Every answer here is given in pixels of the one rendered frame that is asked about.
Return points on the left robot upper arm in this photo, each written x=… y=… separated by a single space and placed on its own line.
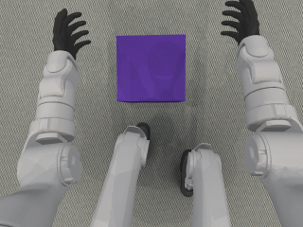
x=45 y=173

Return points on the carton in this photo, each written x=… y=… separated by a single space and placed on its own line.
x=151 y=68

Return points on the left robot thigh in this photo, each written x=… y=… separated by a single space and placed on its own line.
x=116 y=200

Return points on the robot left hand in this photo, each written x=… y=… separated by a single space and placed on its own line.
x=63 y=39

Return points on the robot left shin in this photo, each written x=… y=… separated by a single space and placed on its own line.
x=134 y=129

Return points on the right robot forearm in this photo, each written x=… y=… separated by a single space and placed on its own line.
x=263 y=89

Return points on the left robot forearm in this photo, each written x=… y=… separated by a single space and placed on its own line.
x=56 y=104

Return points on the right robot upper arm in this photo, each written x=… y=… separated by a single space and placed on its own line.
x=276 y=158

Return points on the robot right hand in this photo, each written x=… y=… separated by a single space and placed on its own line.
x=248 y=24

